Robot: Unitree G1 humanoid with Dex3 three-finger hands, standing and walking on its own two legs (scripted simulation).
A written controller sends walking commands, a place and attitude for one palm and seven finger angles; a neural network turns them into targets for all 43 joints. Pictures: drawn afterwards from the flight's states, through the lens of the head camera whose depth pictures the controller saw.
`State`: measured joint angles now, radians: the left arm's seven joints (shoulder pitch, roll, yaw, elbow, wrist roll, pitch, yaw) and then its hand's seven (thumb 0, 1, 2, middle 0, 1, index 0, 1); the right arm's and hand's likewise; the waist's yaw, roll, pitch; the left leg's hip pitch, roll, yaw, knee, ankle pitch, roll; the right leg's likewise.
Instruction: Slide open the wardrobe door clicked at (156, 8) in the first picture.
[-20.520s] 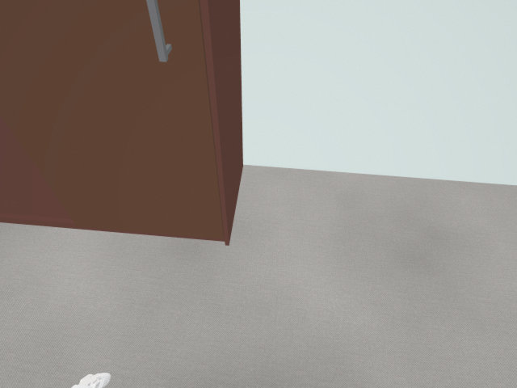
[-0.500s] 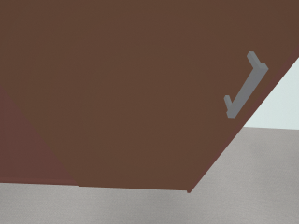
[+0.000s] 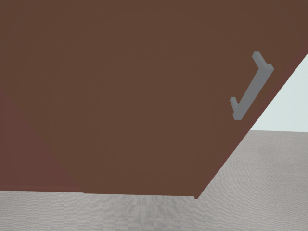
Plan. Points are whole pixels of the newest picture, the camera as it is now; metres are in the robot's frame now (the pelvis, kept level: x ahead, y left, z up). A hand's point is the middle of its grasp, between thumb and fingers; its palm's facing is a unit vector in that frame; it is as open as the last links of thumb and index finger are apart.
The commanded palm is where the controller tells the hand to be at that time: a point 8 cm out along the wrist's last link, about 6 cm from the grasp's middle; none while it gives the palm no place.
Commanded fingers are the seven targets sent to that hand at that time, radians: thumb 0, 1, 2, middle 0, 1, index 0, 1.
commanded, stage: shuffle to correct the standing spot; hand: right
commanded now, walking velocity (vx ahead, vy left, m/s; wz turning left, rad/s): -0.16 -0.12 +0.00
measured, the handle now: (247, 88) +0.40 -0.18 +0.20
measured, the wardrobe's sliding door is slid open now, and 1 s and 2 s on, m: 0.00 0.00 0.00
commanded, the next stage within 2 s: come to a stop and stand still in 0.28 s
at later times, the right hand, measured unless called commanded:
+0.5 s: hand out of the picture -0.02 -0.25 -0.19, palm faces +0.07 +0.97 -0.21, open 7.4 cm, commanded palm none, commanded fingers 0.00 -0.90 -0.90 0.20 0.30 0.20 0.30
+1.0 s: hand out of the picture -0.08 -0.21 -0.17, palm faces +0.03 +0.98 -0.20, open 7.3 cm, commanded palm none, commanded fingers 0.00 -0.90 -0.90 0.20 0.30 0.20 0.30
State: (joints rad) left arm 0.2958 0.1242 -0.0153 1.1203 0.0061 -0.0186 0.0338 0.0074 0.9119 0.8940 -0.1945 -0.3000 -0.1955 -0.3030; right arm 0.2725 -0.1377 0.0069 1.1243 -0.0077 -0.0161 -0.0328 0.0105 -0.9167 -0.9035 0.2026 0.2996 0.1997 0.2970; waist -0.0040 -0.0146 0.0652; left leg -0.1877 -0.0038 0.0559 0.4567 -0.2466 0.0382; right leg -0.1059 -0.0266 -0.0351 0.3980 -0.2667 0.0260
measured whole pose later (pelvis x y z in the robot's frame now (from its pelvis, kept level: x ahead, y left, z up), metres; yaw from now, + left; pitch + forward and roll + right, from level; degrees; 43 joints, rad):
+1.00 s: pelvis -0.08 -0.04 +0.00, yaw -1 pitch +0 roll +0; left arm 0.38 0.14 0.02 1.12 0.02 0.03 0.02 0.01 0.91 0.89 -0.20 -0.30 -0.20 -0.30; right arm 0.31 -0.13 0.00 1.07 -0.01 0.01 -0.03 0.01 -0.92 -0.90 0.20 0.30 0.20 0.30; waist 0.03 -0.02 0.02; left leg -0.12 -0.02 0.04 0.44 -0.31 0.03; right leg -0.27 0.00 -0.08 0.46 -0.21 -0.02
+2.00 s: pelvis -0.05 -0.02 -0.01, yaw +1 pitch +0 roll +0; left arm 0.26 0.17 0.01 1.03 0.00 -0.02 0.03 0.01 0.93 0.89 -0.19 -0.30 -0.20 -0.30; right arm 0.37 -0.11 0.02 1.06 -0.02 -0.05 -0.06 0.00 -0.90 -0.90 0.20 0.30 0.20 0.30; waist 0.02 -0.02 0.04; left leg -0.11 -0.07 0.02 0.49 -0.35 0.07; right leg -0.26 -0.01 -0.04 0.58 -0.27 -0.03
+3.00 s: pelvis -0.07 -0.06 +0.00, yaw +1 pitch +0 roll +0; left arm 0.22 0.17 -0.02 1.10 0.00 -0.03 0.03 0.01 0.91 0.89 -0.20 -0.30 -0.20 -0.30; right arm 0.29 -0.17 0.03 1.10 -0.01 -0.01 -0.04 0.00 -0.90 -0.90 0.20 0.30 0.20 0.30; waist -0.01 0.03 0.03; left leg -0.11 0.01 0.00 0.43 -0.31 -0.01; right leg -0.22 0.07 -0.06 0.42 -0.19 -0.09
